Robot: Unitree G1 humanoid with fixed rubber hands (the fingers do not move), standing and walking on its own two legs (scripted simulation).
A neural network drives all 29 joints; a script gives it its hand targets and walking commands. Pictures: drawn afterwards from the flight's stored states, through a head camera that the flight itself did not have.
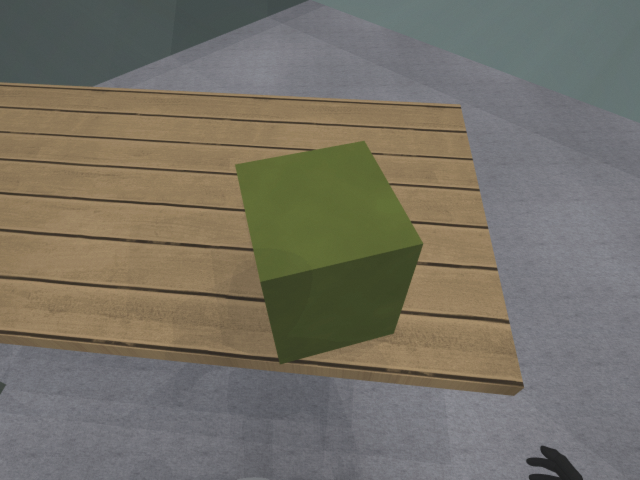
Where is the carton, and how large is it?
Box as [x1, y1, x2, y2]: [235, 141, 422, 363]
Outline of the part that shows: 364,141 235,164 259,278 280,363 393,333 421,249 422,242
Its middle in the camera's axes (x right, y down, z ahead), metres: +0.00 +0.03 +0.61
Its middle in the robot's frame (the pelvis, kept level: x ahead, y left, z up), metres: +0.43 +0.01 -0.02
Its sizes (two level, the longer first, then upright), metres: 0.210 0.200 0.250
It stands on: a table, 0.62 m high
